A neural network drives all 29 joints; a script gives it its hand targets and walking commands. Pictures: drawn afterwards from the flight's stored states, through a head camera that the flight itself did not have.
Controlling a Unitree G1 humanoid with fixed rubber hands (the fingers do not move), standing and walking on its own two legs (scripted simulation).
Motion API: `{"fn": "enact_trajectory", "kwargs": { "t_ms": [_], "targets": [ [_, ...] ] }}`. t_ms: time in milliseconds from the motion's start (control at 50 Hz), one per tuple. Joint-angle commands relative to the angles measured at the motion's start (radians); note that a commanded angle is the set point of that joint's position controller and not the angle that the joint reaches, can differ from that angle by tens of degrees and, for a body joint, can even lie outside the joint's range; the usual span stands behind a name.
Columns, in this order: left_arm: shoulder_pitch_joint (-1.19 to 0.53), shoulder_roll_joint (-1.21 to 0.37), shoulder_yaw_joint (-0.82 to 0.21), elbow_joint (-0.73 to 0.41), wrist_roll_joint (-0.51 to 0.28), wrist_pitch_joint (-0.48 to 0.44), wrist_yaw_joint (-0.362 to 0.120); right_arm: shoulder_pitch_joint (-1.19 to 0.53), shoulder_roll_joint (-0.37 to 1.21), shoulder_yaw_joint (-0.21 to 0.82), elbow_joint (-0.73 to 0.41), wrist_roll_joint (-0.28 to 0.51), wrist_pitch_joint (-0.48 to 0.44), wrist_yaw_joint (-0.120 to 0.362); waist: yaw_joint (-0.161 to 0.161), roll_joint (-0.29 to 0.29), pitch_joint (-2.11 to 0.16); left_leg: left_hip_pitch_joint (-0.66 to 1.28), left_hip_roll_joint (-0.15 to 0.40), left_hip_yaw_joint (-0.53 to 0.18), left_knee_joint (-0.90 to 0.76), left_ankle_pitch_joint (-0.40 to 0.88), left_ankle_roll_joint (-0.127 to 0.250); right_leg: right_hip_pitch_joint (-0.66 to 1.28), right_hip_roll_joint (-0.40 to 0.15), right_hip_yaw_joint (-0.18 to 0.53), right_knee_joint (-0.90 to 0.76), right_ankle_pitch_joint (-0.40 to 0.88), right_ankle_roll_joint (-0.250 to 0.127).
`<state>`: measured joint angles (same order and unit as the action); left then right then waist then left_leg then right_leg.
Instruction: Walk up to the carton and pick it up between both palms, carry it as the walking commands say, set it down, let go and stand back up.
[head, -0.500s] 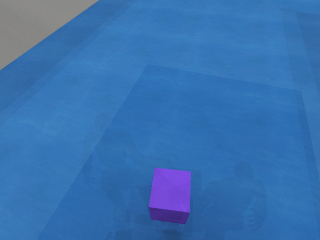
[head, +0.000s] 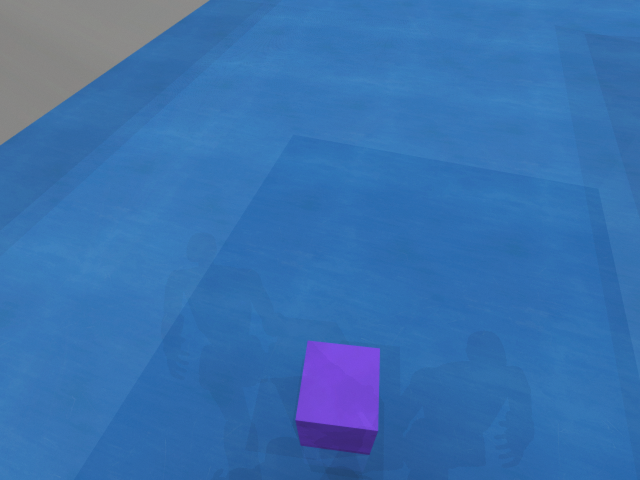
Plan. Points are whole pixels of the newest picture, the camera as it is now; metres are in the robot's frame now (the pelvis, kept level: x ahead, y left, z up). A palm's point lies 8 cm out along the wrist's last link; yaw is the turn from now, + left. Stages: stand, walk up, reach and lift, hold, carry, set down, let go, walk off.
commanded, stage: walk up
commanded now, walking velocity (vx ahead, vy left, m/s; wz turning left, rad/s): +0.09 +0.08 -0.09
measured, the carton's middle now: (339, 398) +0.43 -0.02 -0.64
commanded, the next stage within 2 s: none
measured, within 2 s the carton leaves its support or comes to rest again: neither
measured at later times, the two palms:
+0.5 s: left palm out of the picture +0.07 +0.26 -0.13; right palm out of the picture +0.03 -0.25 -0.13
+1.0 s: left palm out of the picture +0.06 +0.27 -0.13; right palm out of the picture +0.02 -0.25 -0.13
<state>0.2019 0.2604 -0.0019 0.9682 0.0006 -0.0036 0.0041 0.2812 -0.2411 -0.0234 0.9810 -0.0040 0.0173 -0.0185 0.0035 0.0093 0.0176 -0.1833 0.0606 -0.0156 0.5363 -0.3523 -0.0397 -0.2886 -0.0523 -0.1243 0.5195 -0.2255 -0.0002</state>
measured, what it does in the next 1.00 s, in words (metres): stands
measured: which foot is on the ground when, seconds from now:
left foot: down 0.00-1.00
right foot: down 0.00-1.00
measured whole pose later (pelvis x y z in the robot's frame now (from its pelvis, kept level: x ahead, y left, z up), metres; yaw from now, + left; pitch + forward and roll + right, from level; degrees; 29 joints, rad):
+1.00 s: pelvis +0.00 +0.01 +0.00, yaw -1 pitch +0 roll -1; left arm 0.21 0.26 0.00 0.97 0.00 0.00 0.01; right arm 0.29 -0.25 -0.02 0.98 0.00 0.02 -0.02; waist 0.00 0.01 0.02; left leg -0.18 0.05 -0.01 0.54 -0.35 -0.03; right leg -0.29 -0.06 -0.11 0.52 -0.22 0.00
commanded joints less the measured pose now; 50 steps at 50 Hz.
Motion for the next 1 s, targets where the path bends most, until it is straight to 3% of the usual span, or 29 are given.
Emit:
{"fn": "enact_trajectory", "kwargs": {
  "t_ms": [0,20,40,60,80,120,200,260,300,320,360,380,420,460,480,540,600,620,640,660,680,740,780,820,840,880,920,940,980],
  "targets": [
    [0.052,0.139,0.063,-0.02,0.026,-0.022,0.009,0.05,-0.14,-0.027,-0.018,-0.025,-0.011,-0.014,-0.013,-0.012,-0.031,0.016,0.002,0.066,-0.08,0.11,0.05,0.044,-0.13,0.277,-0.17,0.155,-0.061],
    [0.021,0.125,0.06,-0.022,0.024,-0.013,0.01,0.044,-0.109,-0.019,-0.043,-0.019,-0.027,-0.009,-0.031,-0.099,-0.067,0.043,0.019,0.035,-0.094,0.076,0.049,0.052,-0.091,0.225,-0.169,0.174,-0.064],
    [0.049,0.116,0.064,-0.028,0.026,-0.022,0.009,0.026,-0.124,-0.024,-0.011,-0.03,-0.012,-0.009,0.0,-0.003,-0.05,-0.019,0.002,0.058,-0.11,0.134,0.041,0.093,-0.132,0.257,-0.167,0.239,-0.049],
    [0.044,0.144,0.06,-0.022,0.012,-0.014,0.005,0.063,-0.112,-0.026,-0.035,-0.018,-0.018,-0.007,-0.025,-0.095,-0.1,0.1,0.008,0.068,-0.081,-0.017,0.052,0.024,-0.097,0.268,-0.178,-0.077,-0.079],
    [0.029,0.113,0.054,-0.023,0.021,-0.019,0.016,0.017,-0.108,-0.018,-0.024,-0.022,-0.006,-0.015,-0.001,0.009,0.08,-0.016,0.019,0.033,-0.098,0.192,0.048,-0.027,-0.13,0.268,-0.197,0.199,-0.055],
    [0.107,0.18,0.08,-0.02,0.029,-0.027,0.019,0.015,-0.135,-0.023,-0.023,-0.016,-0.002,-0.018,0.022,-0.085,-0.025,-0.065,-0.009,0.063,0.004,0.156,0.031,0.102,-0.212,0.323,-0.152,0.479,-0.094],
    [0.027,0.08,0.054,-0.011,0.01,-0.003,0.007,0.074,-0.09,-0.008,-0.02,-0.01,-0.009,-0.009,-0.025,-0.132,0.009,0.084,0.058,-0.003,-0.12,0.203,0.045,-0.034,-0.057,0.157,-0.138,0.283,-0.015],
    [0.082,0.066,0.047,-0.01,0.027,-0.009,0.006,-0.011,-0.154,-0.031,-0.02,-0.028,0.001,-0.013,0.028,0.171,0.053,-0.031,0.055,0.002,-0.208,-0.003,0.068,-0.016,-0.05,0.16,-0.126,-0.004,-0.006],
    [0.02,0.078,0.05,-0.023,0.023,-0.004,0.001,0.073,-0.114,-0.016,-0.015,-0.03,-0.007,-0.011,-0.024,0.049,-0.007,0.05,0.063,-0.041,-0.216,-0.194,0.095,-0.072,-0.02,0.168,-0.112,-0.191,-0.034],
    [0.013,0.054,0.046,-0.031,0.035,-0.016,-0.004,0.015,-0.153,-0.032,-0.015,-0.025,0.006,-0.013,-0.002,0.116,0.095,-0.007,0.043,0.012,-0.204,-0.071,0.078,-0.068,-0.046,0.158,-0.129,-0.037,-0.013],
    [0.065,0.061,0.053,-0.007,0.026,-0.038,0.006,0.051,-0.113,-0.027,-0.005,-0.02,-0.007,-0.02,-0.002,0.009,0.016,0.025,0.058,0.02,-0.106,0.327,0.058,0.019,-0.059,0.181,-0.073,0.377,-0.025],
    [0.078,0.099,0.061,-0.018,0.034,-0.03,0.004,0.064,-0.129,-0.037,-0.021,-0.02,-0.007,-0.017,-0.001,-0.005,-0.072,0.049,0.013,0.091,-0.069,0.068,0.048,0.044,-0.076,0.203,-0.109,0.216,-0.044],
    [0.055,0.106,0.059,-0.013,0.024,-0.024,0.011,0.079,-0.094,-0.016,-0.018,-0.016,-0.01,-0.021,-0.021,-0.067,-0.083,0.076,0.033,0.02,-0.109,0.167,0.054,0.045,-0.096,0.212,-0.124,0.321,-0.045],
    [0.067,0.084,0.059,-0.026,0.028,-0.02,0.009,-0.005,-0.128,-0.028,-0.024,-0.022,-0.011,-0.015,0.013,0.05,-0.011,-0.007,0.046,0.018,-0.13,0.17,0.061,0.042,-0.095,0.216,-0.109,0.315,-0.03],
    [0.057,0.109,0.061,-0.022,0.019,-0.022,0.008,0.031,-0.112,-0.023,-0.022,-0.024,-0.02,-0.009,0.004,0.002,-0.039,0.032,0.041,0.029,-0.143,0.036,0.058,0.05,-0.06,0.188,-0.098,0.14,-0.039],
    [0.09,0.079,0.061,-0.009,0.023,-0.024,0.013,0.014,-0.106,-0.021,-0.016,-0.023,-0.02,-0.017,0.027,0.052,-0.034,-0.028,0.041,0.045,-0.108,0.345,0.051,0.12,-0.061,0.145,-0.056,0.454,-0.014],
    [0.117,0.133,0.069,0.001,0.023,-0.015,0.019,0.037,-0.068,-0.019,-0.037,-0.015,0.018,-0.026,0.003,-0.045,-0.026,-0.082,-0.017,0.098,0.002,0.076,0.015,0.111,-0.225,0.341,-0.166,0.403,-0.096],
    [0.089,0.179,0.078,0.014,0.019,0.001,0.024,0.039,-0.07,-0.017,-0.042,-0.009,0.02,-0.026,-0.003,-0.18,0.004,-0.017,-0.019,0.1,-0.014,0.003,0.018,0.021,-0.168,0.317,-0.187,0.273,-0.108],
    [0.049,0.136,0.071,-0.026,0.031,0.002,0.011,0.094,-0.097,-0.025,-0.021,-0.021,0.022,-0.02,-0.018,-0.117,-0.017,0.022,-0.018,0.095,-0.014,-0.004,0.04,-0.041,-0.193,0.363,-0.223,0.008,-0.1],
    [-0.008,0.08,0.047,-0.032,0.01,0.02,0.009,0.152,-0.09,-0.004,0.002,-0.029,0.004,-0.006,-0.073,-0.063,0.011,0.103,0.03,0.02,-0.128,-0.144,0.067,-0.163,-0.073,0.244,-0.213,-0.298,-0.066],
    [-0.041,0.042,0.044,-0.034,0.007,0.024,0.011,0.137,-0.118,-0.014,0.002,-0.03,0.0,-0.011,-0.076,0.076,0.095,0.111,0.125,-0.119,-0.253,-0.108,0.086,-0.239,-0.01,0.151,-0.138,-0.158,-0.014],
    [0.005,0.048,0.042,-0.041,0.023,0.002,-0.002,0.03,-0.213,-0.048,-0.035,-0.032,-0.011,-0.008,-0.024,0.24,0.071,0.0,0.245,-0.182,-0.343,-0.084,0.16,-0.12,0.034,0.045,0.072,-0.069,0.02],
    [0.081,0.065,0.048,-0.019,0.025,-0.035,0.0,0.003,-0.137,-0.035,-0.042,-0.019,-0.011,-0.017,0.03,0.076,0.016,-0.028,0.096,0.0,-0.165,0.46,0.11,0.061,-0.017,0.084,-0.017,0.256,0.015],
    [0.199,0.176,0.093,-0.003,0.032,-0.036,0.018,-0.007,-0.165,-0.059,-0.056,-0.017,0.009,-0.028,0.069,-0.038,-0.088,-0.137,-0.016,0.108,0.102,0.144,0.014,0.25,-0.216,0.355,-0.095,0.635,-0.089],
    [0.186,0.193,0.09,-0.003,0.035,-0.039,0.014,0.057,-0.095,-0.031,-0.07,-0.017,0.001,-0.021,0.024,-0.167,-0.122,-0.141,-0.027,0.091,0.105,0.037,0.013,0.232,-0.263,0.385,-0.095,0.722,-0.142],
    [0.076,0.168,0.081,-0.013,0.038,-0.02,0.014,0.059,-0.074,-0.01,-0.047,-0.015,-0.003,-0.017,-0.01,-0.229,-0.063,-0.083,-0.049,0.125,0.038,-0.091,0.02,0.132,-0.239,0.386,-0.174,0.413,-0.16],
    [0.014,0.112,0.055,-0.014,0.018,0.002,0.012,0.158,-0.07,-0.004,0.001,-0.017,-0.001,-0.01,-0.067,-0.124,-0.031,0.119,-0.008,0.106,-0.13,-0.002,0.048,-0.044,-0.131,0.242,-0.172,0.096,-0.093],
    [0.015,0.047,0.045,-0.042,0.006,0.003,0.013,0.099,-0.137,-0.016,-0.007,-0.023,-0.012,-0.018,-0.054,0.084,-0.046,0.156,0.157,-0.12,-0.218,0.221,0.079,-0.1,-0.018,0.133,-0.073,0.19,-0.015],
    [0.027,0.027,0.039,-0.037,0.016,-0.008,0.015,0.035,-0.18,-0.034,-0.032,-0.012,-0.007,-0.015,0.001,0.137,-0.016,0.06,0.163,-0.085,-0.21,0.35,0.123,-0.02,0.014,0.054,-0.002,0.11,0.026]
  ]
}}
